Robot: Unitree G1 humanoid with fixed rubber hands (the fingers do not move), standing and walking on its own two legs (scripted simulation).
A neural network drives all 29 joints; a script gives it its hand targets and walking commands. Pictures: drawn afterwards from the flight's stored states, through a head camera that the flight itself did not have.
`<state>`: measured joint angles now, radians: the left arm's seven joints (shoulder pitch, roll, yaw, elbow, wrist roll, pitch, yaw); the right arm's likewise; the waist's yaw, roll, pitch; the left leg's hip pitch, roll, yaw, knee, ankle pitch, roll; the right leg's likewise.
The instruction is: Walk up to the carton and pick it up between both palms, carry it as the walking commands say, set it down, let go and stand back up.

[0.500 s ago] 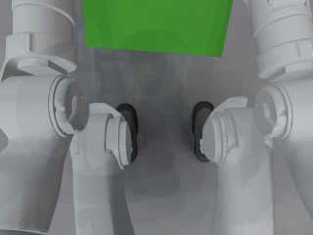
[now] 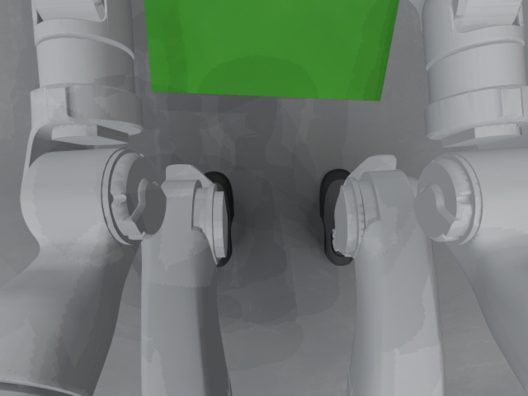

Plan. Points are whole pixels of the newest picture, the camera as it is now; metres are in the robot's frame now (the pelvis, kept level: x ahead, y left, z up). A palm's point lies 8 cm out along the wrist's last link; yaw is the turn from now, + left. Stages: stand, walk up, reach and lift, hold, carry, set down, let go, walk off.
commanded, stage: reach and lift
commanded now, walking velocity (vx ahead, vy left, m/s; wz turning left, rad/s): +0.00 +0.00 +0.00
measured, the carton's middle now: out of the picture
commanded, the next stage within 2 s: none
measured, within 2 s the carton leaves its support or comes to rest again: neither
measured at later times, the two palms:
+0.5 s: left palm out of the picture +0.56 +0.14 -0.04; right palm out of the picture +0.54 -0.15 -0.06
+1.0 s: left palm out of the picture +0.54 +0.14 +0.02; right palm out of the picture +0.52 -0.15 +0.01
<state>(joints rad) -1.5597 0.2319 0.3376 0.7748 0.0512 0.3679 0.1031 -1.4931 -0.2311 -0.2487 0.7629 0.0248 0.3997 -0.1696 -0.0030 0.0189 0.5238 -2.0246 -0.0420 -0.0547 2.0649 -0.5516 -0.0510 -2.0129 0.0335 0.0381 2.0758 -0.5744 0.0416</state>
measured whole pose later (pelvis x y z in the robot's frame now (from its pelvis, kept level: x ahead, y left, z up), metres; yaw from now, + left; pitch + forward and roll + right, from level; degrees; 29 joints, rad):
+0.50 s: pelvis -0.02 +0.00 +0.04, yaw +0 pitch +26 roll +0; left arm -1.54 0.19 0.41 0.70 0.13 0.43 0.06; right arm -1.46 -0.16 -0.35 0.66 -0.06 0.48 -0.15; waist -0.01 -0.01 0.52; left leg -1.88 -0.04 -0.06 1.90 -0.47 -0.05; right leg -1.88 0.04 0.04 1.91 -0.49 0.03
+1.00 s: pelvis -0.03 +0.00 +0.09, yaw +0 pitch +22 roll +0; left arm -1.44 0.14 0.41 0.63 0.15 0.46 0.07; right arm -1.37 -0.13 -0.38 0.59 -0.10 0.51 -0.12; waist -0.01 0.00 0.52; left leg -1.68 -0.04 -0.06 1.74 -0.45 -0.05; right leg -1.67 0.03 0.04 1.75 -0.47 0.04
